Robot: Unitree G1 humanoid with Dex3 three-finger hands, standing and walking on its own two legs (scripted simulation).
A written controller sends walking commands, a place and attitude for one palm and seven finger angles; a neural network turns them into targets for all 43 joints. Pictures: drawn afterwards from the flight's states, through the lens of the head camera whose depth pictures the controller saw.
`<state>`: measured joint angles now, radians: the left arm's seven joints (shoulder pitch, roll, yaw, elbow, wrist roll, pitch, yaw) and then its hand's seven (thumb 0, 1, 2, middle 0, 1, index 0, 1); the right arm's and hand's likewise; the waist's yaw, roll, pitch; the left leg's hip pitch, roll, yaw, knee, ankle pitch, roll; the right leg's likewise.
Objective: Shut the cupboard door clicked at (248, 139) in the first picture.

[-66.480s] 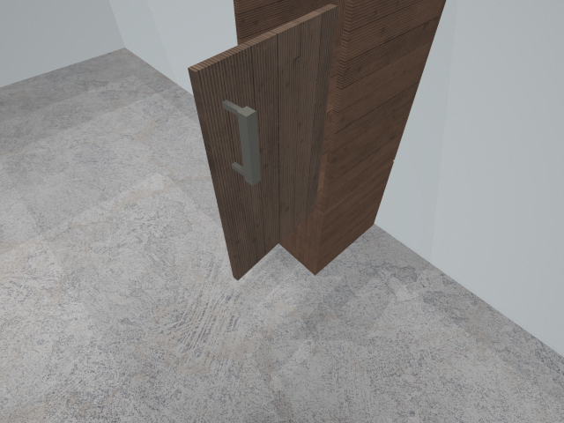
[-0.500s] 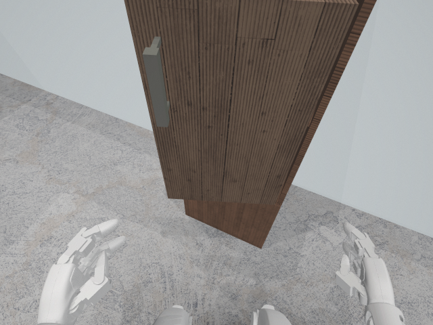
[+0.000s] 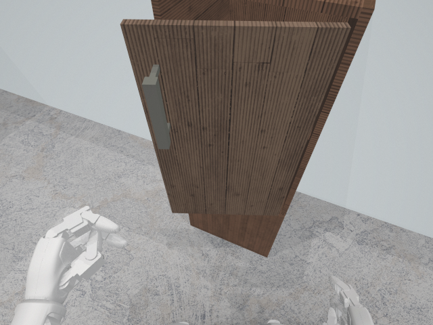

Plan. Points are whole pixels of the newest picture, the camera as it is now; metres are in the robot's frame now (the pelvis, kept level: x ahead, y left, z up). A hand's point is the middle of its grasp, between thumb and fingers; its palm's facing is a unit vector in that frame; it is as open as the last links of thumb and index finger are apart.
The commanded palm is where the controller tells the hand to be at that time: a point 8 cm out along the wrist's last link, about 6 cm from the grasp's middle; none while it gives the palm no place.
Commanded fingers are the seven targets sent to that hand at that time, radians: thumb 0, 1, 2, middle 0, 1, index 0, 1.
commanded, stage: raise the hand and make a fist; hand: left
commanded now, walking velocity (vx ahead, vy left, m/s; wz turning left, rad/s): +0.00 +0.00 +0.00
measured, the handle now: (160, 109) +0.45 +0.14 +0.16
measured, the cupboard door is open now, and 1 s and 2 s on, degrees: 22 22 22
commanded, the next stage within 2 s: bring the fist close to the handle in 0.98 s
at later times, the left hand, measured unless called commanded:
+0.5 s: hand (92, 216) +0.24 +0.19 +0.15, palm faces +0.08 -0.99 -0.07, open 3.1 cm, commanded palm +0.21 +0.24 +0.16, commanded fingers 0.00 0.90 0.90 -1.30 -1.50 -1.30 -1.50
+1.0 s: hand (95, 208) +0.24 +0.19 +0.16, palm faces +0.08 -0.99 -0.06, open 3.1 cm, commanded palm +0.21 +0.23 +0.17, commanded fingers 0.00 0.90 0.90 -1.30 -1.50 -1.30 -1.50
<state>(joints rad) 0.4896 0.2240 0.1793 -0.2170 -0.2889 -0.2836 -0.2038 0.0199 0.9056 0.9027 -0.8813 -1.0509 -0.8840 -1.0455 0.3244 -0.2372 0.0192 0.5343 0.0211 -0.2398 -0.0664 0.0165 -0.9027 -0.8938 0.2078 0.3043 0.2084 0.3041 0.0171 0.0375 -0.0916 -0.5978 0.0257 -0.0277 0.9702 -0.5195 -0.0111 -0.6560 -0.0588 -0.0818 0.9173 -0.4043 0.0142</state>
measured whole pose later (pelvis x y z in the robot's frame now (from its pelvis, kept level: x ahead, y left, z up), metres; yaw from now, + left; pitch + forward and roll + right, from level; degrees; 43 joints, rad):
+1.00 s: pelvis +0.01 -0.01 +0.04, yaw +0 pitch +0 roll -1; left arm 0.26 0.24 0.21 -0.22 -0.26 -0.01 -0.17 0.02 0.90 0.90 -1.30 -1.50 -1.30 -1.50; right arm 0.27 -0.25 0.05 0.58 0.04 -0.26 -0.09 0.02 -0.90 -0.89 0.20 0.30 0.21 0.30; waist 0.04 0.04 -0.04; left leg -0.26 0.03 -0.01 0.65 -0.39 -0.02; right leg -0.33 -0.04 -0.08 0.63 -0.30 0.01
